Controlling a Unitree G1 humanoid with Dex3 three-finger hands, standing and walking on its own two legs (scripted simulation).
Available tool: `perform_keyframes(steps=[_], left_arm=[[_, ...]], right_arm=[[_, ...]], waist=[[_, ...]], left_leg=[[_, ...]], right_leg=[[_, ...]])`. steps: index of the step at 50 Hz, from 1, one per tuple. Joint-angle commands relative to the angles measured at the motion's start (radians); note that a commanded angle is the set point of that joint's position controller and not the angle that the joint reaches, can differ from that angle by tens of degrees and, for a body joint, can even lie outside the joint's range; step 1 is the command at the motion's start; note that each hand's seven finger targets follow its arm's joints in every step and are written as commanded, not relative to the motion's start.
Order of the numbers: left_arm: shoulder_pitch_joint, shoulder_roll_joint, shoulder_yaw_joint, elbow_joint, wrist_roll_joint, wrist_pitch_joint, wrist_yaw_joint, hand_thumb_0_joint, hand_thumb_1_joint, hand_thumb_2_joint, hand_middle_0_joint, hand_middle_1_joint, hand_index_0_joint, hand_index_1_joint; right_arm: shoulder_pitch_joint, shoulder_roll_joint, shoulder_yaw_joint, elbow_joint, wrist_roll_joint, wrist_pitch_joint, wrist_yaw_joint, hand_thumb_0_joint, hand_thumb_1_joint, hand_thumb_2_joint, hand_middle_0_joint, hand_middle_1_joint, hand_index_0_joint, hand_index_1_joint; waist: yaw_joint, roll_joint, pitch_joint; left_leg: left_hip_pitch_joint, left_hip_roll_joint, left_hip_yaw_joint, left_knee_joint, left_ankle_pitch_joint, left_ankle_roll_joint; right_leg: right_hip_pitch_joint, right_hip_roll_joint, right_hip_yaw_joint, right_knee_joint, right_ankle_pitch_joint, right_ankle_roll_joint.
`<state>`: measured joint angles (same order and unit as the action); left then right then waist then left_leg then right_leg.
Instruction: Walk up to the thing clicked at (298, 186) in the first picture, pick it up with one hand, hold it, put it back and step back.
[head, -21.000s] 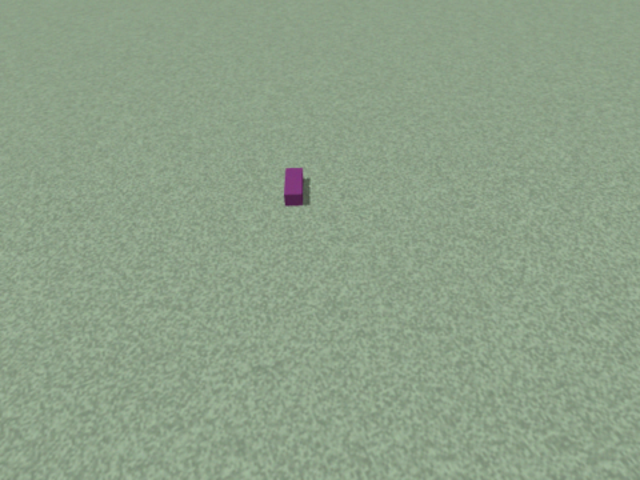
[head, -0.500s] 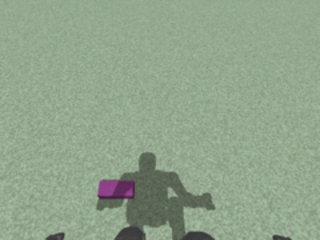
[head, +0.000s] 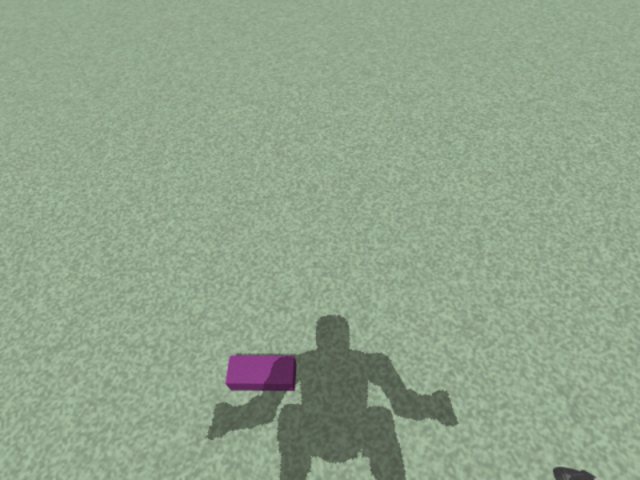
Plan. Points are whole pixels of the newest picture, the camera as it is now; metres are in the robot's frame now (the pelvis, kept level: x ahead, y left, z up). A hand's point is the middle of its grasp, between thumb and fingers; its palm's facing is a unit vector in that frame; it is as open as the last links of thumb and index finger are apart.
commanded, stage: walk up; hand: left
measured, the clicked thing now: (262, 373) +0.48 +0.25 -0.72
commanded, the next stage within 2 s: stand in 1.64 s
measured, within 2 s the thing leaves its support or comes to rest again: neither
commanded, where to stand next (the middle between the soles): +0.09 +0.02 m, yaw -1 degrees
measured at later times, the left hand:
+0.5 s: hand out of the picture +0.10 +0.27 -0.14, palm faces -0.01 -0.95 -0.33, open 7.4 cm
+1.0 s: hand out of the picture +0.12 +0.26 -0.13, palm faces +0.01 -0.94 -0.34, open 7.4 cm
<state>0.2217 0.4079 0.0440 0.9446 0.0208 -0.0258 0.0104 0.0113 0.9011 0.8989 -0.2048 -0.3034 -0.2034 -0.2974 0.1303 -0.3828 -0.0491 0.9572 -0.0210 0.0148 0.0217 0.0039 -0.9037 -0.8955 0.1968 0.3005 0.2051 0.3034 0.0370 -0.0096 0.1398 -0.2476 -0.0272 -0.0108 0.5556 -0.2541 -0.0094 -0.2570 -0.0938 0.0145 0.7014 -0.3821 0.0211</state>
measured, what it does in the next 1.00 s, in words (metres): stands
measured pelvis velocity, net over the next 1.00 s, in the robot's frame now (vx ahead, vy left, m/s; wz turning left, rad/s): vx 0.03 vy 0.01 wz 0.00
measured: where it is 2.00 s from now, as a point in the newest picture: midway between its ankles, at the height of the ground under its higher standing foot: outside the picture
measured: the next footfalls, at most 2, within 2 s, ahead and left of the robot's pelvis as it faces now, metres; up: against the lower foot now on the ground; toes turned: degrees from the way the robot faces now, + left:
none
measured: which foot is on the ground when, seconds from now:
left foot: down 0.00-1.00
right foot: down 0.00-1.00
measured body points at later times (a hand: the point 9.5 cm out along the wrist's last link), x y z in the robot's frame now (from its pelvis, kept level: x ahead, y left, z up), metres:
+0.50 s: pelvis +0.02 +0.01 +0.02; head +0.02 +0.02 +0.47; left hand +0.10 +0.32 -0.12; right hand +0.07 -0.29 -0.11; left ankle +0.03 +0.14 -0.72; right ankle +0.02 -0.13 -0.72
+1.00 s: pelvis +0.03 +0.01 +0.02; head +0.04 +0.01 +0.47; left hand +0.12 +0.31 -0.11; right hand +0.14 -0.29 -0.11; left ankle +0.03 +0.14 -0.72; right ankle +0.02 -0.13 -0.72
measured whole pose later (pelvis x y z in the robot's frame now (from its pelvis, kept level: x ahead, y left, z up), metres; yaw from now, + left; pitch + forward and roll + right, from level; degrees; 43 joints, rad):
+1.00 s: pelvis +0.03 +0.01 +0.02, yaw +0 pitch -3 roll +0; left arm 0.07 0.35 0.01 1.15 0.01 -0.02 -0.01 0.01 0.90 0.90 -0.20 -0.30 -0.20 -0.30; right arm 0.06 -0.34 -0.01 1.12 -0.01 -0.01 0.01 0.00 -0.90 -0.90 0.20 0.30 0.21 0.30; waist 0.01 0.00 0.04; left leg -0.10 0.01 -0.04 0.35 -0.20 -0.02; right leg -0.08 -0.04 -0.01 0.34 -0.22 0.03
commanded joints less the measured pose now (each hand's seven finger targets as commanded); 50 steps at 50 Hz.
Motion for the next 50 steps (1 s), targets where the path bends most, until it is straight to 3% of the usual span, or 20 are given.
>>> perform_keyframes(steps=[1, 2, 3, 5, 6, 7, 8, 9, 10, 11, 13, 15, 17, 18, 24, 26, 29, 38, 44, 50], left_arm=[[-0.02, 0.183, 0.031, -0.071, -0.015, -0.008, 0.018, 0.0, 0.9, 0.9, -0.2, -0.3, -0.2, -0.3], [-0.026, 0.202, 0.033, -0.059, -0.016, -0.012, 0.013, 0.0, 0.9, 0.9, -0.2, -0.3, -0.2, -0.3], [-0.008, 0.185, 0.032, -0.048, -0.015, -0.016, 0.004, 0.0, 0.9, 0.9, -0.2, -0.3, -0.2, -0.3], [0.056, 0.171, 0.032, -0.012, -0.013, -0.03, 0.002, 0.0, 0.9, 0.9, -0.2, -0.3, -0.2, -0.3], [0.042, 0.195, 0.04, -0.005, -0.006, -0.03, 0.004, 0.0, 0.9, 0.9, -0.2, -0.3, -0.2, -0.3], [0.035, 0.212, 0.047, 0.002, -0.003, -0.03, 0.009, 0.0, 0.9, 0.9, -0.2, -0.3, -0.2, -0.3], [0.011, 0.244, 0.049, -0.001, 0.002, -0.032, 0.014, 0.0, 0.9, 0.9, -0.2, -0.3, -0.2, -0.3], [-0.058, 0.269, 0.047, -0.008, 0.007, -0.03, 0.01, 0.0, 0.9, 0.9, -0.2, -0.3, -0.2, -0.3], [-0.138, 0.269, 0.045, -0.028, 0.013, -0.026, 0.006, 0.0, 0.9, 0.9, -0.2, -0.3, -0.2, -0.3], [-0.169, 0.246, 0.04, -0.031, 0.011, -0.02, 0.002, 0.0, 0.9, 0.9, -0.2, -0.3, -0.2, -0.3], [-0.177, 0.207, 0.03, -0.02, 0.0, -0.015, -0.001, 0.0, 0.9, 0.9, -0.2, -0.3, -0.2, -0.3], [-0.143, 0.174, 0.025, 0.006, -0.01, -0.011, -0.007, 0.0, 0.9, 0.9, -0.2, -0.3, -0.2, -0.3], [-0.117, 0.175, 0.028, 0.026, -0.015, -0.011, -0.014, 0.0, 0.9, 0.9, -0.2, -0.3, -0.2, -0.3], [-0.103, 0.166, 0.027, 0.037, -0.016, -0.013, -0.015, 0.0, 0.9, 0.9, -0.2, -0.3, -0.2, -0.3], [-0.124, 0.165, 0.015, 0.08, -0.022, -0.026, -0.006, 0.0, 0.9, 0.9, -0.2, -0.3, -0.2, -0.3], [-0.138, 0.171, 0.012, 0.086, -0.021, -0.023, -0.003, 0.0, 0.9, 0.9, -0.2, -0.3, -0.2, -0.3], [-0.152, 0.168, 0.009, 0.099, -0.021, -0.019, 0.0, 0.0, 0.9, 0.9, -0.2, -0.3, -0.2, -0.3], [-0.189, 0.158, 0.005, 0.131, -0.018, -0.013, 0.003, 0.0, 0.9, 0.9, -0.2, -0.3, -0.2, -0.3], [-0.213, 0.164, 0.006, 0.141, -0.012, -0.013, 0.002, 0.0, 0.9, 0.9, -0.2, -0.3, -0.2, -0.3], [-0.204, 0.16, 0.007, 0.145, -0.01, -0.015, 0.003, 0.0, 0.9, 0.9, -0.2, -0.3, -0.2, -0.3]], right_arm=[[0.042, -0.321, -0.076, -0.062, 0.006, -0.048, -0.017, 0.0, -0.9, -0.9, 0.2, 0.3, 0.2, 0.3], [-0.001, -0.304, -0.072, -0.063, 0.004, -0.041, -0.014, 0.0, -0.9, -0.9, 0.2, 0.3, 0.2, 0.3], [-0.043, -0.26, -0.052, -0.072, 0.003, -0.036, -0.011, 0.0, -0.9, -0.9, 0.2, 0.3, 0.2, 0.3], [-0.11, -0.202, -0.024, -0.079, 0.012, -0.032, -0.011, 0.0, -0.9, -0.9, 0.2, 0.3, 0.2, 0.3], [-0.101, -0.181, -0.016, -0.075, 0.021, -0.031, -0.009, 0.0, -0.9, -0.9, 0.2, 0.3, 0.2, 0.3], [-0.084, -0.171, -0.01, -0.065, 0.027, -0.028, -0.007, 0.0, -0.9, -0.9, 0.2, 0.3, 0.2, 0.3], [-0.075, -0.159, -0.008, -0.058, 0.025, -0.022, -0.005, 0.0, -0.9, -0.9, 0.2, 0.3, 0.2, 0.3], [-0.031, -0.161, -0.013, -0.031, 0.023, -0.011, -0.005, 0.0, -0.9, -0.9, 0.2, 0.3, 0.2, 0.3], [0.02, -0.167, -0.019, -0.004, 0.018, -0.009, -0.005, 0.0, -0.9, -0.9, 0.2, 0.3, 0.2, 0.3], [0.042, -0.174, -0.024, 0.013, 0.016, -0.01, -0.003, 0.0, -0.9, -0.9, 0.2, 0.3, 0.2, 0.3], [0.048, -0.172, -0.02, 0.033, 0.013, -0.02, 0.001, 0.0, -0.9, -0.9, 0.2, 0.3, 0.2, 0.3], [-0.001, -0.2, -0.02, 0.028, 0.006, -0.036, -0.004, 0.0, -0.9, -0.9, 0.2, 0.3, 0.2, 0.3], [-0.023, -0.216, -0.012, 0.028, 0.002, -0.046, -0.008, 0.0, -0.9, -0.9, 0.2, 0.3, 0.2, 0.3], [-0.042, -0.216, -0.008, 0.029, 0.002, -0.049, -0.008, 0.0, -0.9, -0.9, 0.2, 0.3, 0.2, 0.3], [-0.033, -0.196, 0.003, 0.066, 0.013, -0.061, -0.018, 0.0, -0.9, -0.9, 0.2, 0.3, 0.2, 0.3], [-0.032, -0.195, -0.003, 0.075, 0.016, -0.059, -0.024, 0.0, -0.9, -0.9, 0.2, 0.3, 0.2, 0.3], [-0.032, -0.196, -0.007, 0.086, 0.02, -0.054, -0.027, 0.0, -0.9, -0.9, 0.2, 0.3, 0.2, 0.3], [-0.066, -0.184, -0.01, 0.103, 0.02, -0.042, -0.028, 0.0, -0.9, -0.9, 0.2, 0.3, 0.2, 0.3], [-0.092, -0.18, -0.006, 0.107, 0.017, -0.038, -0.025, 0.0, -0.9, -0.9, 0.2, 0.3, 0.2, 0.3], [-0.109, -0.179, -0.005, 0.109, 0.016, -0.038, -0.025, 0.0, -0.9, -0.9, 0.2, 0.3, 0.2, 0.3]], waist=[[-0.06, 0.153, -0.226], [-0.039, 0.136, -0.169], [-0.019, 0.132, -0.157], [0.021, 0.137, -0.134], [0.016, 0.08, -0.126], [0.011, 0.047, -0.127], [-0.003, 0.003, -0.113], [-0.032, -0.04, -0.084], [-0.064, -0.075, -0.036], [-0.078, -0.088, -0.002], [-0.074, -0.087, 0.026], [-0.04, -0.015, -0.001], [-0.017, 0.02, -0.05], [-0.005, 0.041, -0.056], [-0.019, 0.09, -0.186], [-0.029, 0.073, -0.213], [-0.032, 0.048, -0.235], [-0.041, 0.005, -0.197], [-0.043, 0.006, -0.157], [-0.037, 0.016, -0.184]], left_leg=[[0.156, 0.393, -0.455, -0.214, 0.055, 0.296], [0.063, 0.352, -0.392, -0.228, -0.034, 0.282], [0.03, 0.269, -0.261, -0.208, -0.06, 0.221], [-0.052, 0.15, -0.128, -0.107, 0.017, 0.098], [-0.106, 0.115, -0.101, -0.051, 0.054, 0.059], [-0.121, 0.082, -0.081, -0.011, 0.028, 0.036], [-0.125, 0.045, -0.069, 0.022, -0.109, 0.023], [-0.053, 0.026, -0.031, 0.082, -0.224, 0.026], [0.043, 0.038, -0.029, 0.114, -0.23, 0.024], [0.088, 0.04, -0.036, 0.081, -0.217, 0.028], [0.061, 0.061, -0.078, -0.079, -0.126, 0.035], [-0.028, 0.135, -0.213, -0.229, -0.191, 0.062], [-0.101, 0.16, -0.249, -0.289, -0.303, 0.067], [-0.12, 0.157, -0.236, -0.293, -0.282, 0.062], [0.039, 0.14, -0.136, -0.209, 0.215, 0.042], [0.086, 0.136, -0.112, -0.191, 0.3, 0.039], [0.12, 0.145, -0.105, -0.188, 0.368, 0.046], [0.146, 0.139, -0.088, -0.204, 0.37, 0.043], [0.137, 0.132, -0.087, -0.237, 0.286, 0.035], [0.153, 0.131, -0.084, -0.243, 0.298, 0.035]], right_leg=[[-0.134, 0.04, 0.008, 0.137, -0.248, -0.036], [-0.087, 0.027, 0.021, 0.088, -0.229, -0.047], [-0.028, 0.037, 0.008, -0.022, -0.187, -0.051], [0.083, 0.042, -0.003, -0.237, 0.111, -0.05], [0.133, 0.013, 0.057, -0.279, 0.168, -0.069], [0.139, -0.034, 0.135, -0.32, 0.151, -0.099], [0.075, -0.119, 0.263, -0.392, 0.0, -0.139], [-0.052, -0.181, 0.316, -0.467, -0.263, -0.174], [-0.195, -0.196, 0.318, -0.492, -0.382, -0.185], [-0.258, -0.157, 0.267, -0.498, -0.421, -0.159], [-0.211, -0.069, 0.154, -0.444, -0.317, -0.098], [-0.101, 0.018, 0.071, -0.333, -0.118, -0.063], [0.034, 0.032, 0.058, -0.295, -0.042, -0.059], [0.077, 0.029, 0.058, -0.308, -0.02, -0.058], [0.187, -0.013, 0.053, -0.342, 0.3, -0.056], [0.19, -0.022, 0.041, -0.34, 0.375, -0.053], [0.21, -0.028, 0.025, -0.339, 0.422, -0.047], [0.194, -0.032, 0.02, -0.359, 0.429, -0.04], [0.175, -0.031, 0.027, -0.39, 0.365, -0.033], [0.201, -0.032, 0.023, -0.399, 0.389, -0.028]])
